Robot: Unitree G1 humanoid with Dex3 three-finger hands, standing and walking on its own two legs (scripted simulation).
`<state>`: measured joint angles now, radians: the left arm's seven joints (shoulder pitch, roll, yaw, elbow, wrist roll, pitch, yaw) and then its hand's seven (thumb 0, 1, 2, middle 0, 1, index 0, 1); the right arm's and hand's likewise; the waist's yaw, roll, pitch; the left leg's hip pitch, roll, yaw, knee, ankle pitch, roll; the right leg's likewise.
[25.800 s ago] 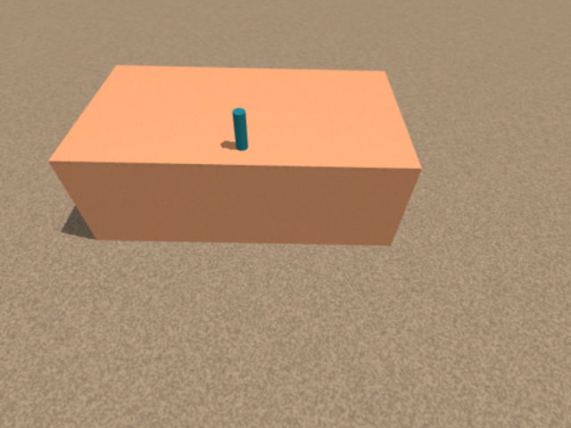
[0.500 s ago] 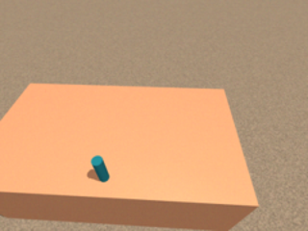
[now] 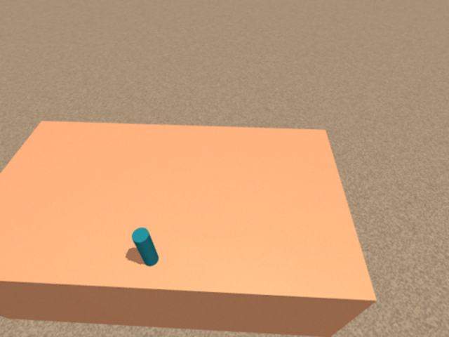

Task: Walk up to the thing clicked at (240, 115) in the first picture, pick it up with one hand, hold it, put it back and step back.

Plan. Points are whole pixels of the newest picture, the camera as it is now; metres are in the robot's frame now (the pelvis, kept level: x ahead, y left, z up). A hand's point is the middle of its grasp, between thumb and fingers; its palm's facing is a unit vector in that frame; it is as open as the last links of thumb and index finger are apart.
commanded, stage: stand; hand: left
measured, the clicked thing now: (146, 247) +0.42 +0.23 -0.26
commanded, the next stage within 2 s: step back in 0.88 s
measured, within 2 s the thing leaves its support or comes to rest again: neither
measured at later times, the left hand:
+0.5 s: hand out of the picture +0.08 +0.25 -0.15, palm faces -0.01 -0.94 -0.35, open 7.4 cm
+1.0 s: hand out of the picture +0.08 +0.26 -0.16, palm faces +0.01 -0.93 -0.36, open 7.4 cm
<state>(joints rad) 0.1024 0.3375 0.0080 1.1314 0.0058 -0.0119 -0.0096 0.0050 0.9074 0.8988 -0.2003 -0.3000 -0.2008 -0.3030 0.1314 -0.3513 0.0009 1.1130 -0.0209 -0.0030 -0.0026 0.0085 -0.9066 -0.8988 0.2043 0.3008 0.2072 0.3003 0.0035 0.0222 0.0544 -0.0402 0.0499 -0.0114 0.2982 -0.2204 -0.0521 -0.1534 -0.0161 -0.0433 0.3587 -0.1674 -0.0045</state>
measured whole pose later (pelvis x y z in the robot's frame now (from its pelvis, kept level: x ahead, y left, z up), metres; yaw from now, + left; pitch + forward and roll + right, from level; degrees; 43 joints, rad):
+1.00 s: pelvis -0.02 +0.00 -0.01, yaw +0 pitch -1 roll +0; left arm 0.07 0.35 0.05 1.06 -0.01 0.01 -0.01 0.00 0.91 0.90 -0.20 -0.30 -0.20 -0.30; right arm 0.10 -0.38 -0.02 1.05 0.00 0.02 0.00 0.01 -0.91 -0.90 0.20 0.30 0.21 0.30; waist 0.00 0.02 0.12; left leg -0.18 0.05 -0.01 0.51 -0.26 -0.01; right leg -0.24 -0.02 -0.04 0.44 -0.18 -0.01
